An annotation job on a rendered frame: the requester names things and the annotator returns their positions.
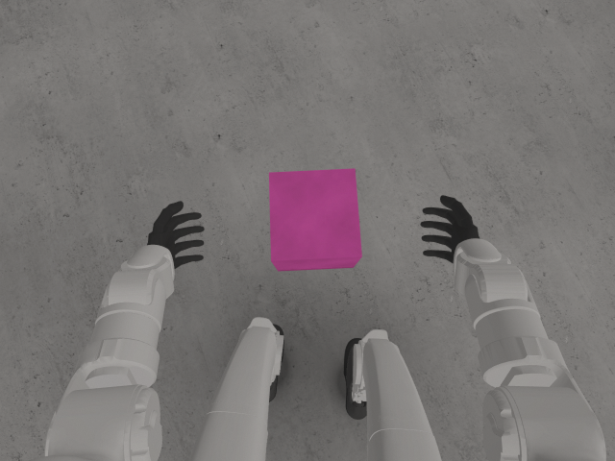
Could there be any robot thigh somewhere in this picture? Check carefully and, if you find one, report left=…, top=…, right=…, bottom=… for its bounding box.
left=188, top=327, right=283, bottom=461
left=353, top=338, right=442, bottom=461

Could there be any left robot upper arm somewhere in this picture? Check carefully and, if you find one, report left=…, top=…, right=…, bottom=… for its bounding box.
left=29, top=384, right=162, bottom=461

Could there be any left robot thigh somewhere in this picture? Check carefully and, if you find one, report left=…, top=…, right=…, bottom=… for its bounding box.
left=188, top=327, right=283, bottom=461

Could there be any right robot upper arm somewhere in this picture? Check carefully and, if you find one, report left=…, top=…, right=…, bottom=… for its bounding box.
left=482, top=386, right=604, bottom=461

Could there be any robot left hand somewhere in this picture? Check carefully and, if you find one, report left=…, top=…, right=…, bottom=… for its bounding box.
left=147, top=201, right=204, bottom=269

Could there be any left robot forearm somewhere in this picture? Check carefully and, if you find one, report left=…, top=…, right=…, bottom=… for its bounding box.
left=44, top=245, right=175, bottom=456

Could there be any robot right hand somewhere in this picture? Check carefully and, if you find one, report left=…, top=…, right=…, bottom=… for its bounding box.
left=421, top=195, right=480, bottom=264

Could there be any right robot thigh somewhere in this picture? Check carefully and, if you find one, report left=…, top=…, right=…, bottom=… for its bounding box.
left=353, top=338, right=442, bottom=461

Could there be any carton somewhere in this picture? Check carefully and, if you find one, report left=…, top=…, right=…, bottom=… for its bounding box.
left=269, top=168, right=362, bottom=271

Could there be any right robot forearm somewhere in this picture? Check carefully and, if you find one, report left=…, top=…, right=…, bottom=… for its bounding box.
left=454, top=238, right=606, bottom=461

